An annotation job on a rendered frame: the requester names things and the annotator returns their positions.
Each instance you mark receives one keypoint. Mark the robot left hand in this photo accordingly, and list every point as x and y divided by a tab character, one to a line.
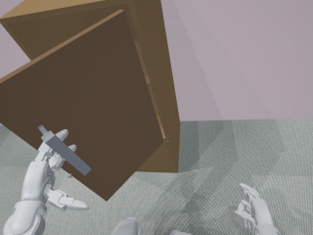
40	171

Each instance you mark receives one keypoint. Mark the right robot forearm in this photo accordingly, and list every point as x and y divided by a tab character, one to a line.
266	229

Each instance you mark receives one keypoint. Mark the cupboard door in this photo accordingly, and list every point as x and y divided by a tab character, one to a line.
94	86

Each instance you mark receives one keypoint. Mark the robot right hand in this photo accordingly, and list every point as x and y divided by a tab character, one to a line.
253	213

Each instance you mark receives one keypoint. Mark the left robot forearm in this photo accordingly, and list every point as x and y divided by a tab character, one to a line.
28	218

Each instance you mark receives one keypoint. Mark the handle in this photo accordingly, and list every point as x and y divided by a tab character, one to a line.
63	150

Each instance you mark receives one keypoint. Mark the robot left thigh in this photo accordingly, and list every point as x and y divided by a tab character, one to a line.
128	227

